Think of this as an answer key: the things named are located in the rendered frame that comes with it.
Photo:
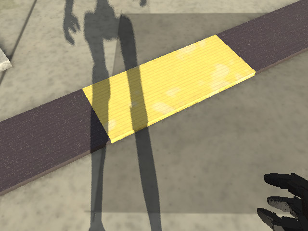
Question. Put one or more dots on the right robot hand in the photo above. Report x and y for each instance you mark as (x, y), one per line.
(298, 208)

